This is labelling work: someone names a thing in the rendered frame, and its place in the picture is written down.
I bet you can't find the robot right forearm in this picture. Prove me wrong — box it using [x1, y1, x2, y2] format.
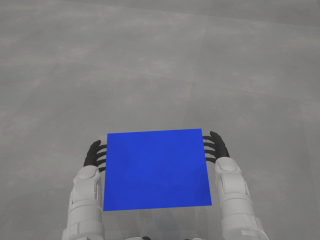
[214, 157, 269, 240]

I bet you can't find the robot left forearm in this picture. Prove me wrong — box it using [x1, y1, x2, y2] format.
[61, 165, 105, 240]

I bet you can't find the robot left hand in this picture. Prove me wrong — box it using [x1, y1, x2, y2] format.
[83, 140, 107, 172]

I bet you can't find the robot right hand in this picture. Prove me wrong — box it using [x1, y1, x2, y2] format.
[202, 131, 230, 163]

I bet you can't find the carton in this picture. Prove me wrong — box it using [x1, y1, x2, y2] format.
[103, 128, 212, 211]

